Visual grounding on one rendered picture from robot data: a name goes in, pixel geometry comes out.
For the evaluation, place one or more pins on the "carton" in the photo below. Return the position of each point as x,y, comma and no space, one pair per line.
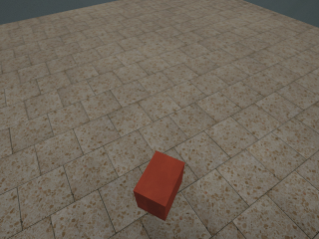
159,184

